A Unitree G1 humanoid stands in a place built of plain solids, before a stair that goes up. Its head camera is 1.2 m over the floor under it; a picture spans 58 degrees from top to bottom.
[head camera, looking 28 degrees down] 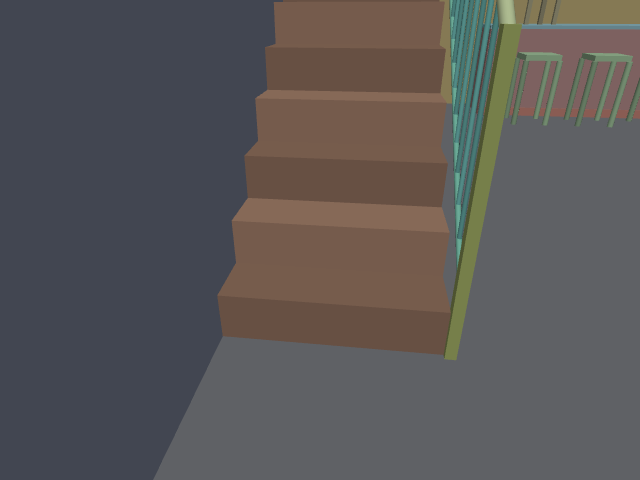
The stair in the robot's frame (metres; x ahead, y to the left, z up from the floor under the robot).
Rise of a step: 0.21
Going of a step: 0.25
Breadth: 0.90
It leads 7 degrees to the right of straight ahead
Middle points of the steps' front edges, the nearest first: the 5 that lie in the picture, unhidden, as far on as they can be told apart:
1.35 -0.04 0.21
1.60 -0.07 0.41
1.85 -0.10 0.62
2.10 -0.14 0.83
2.35 -0.17 1.03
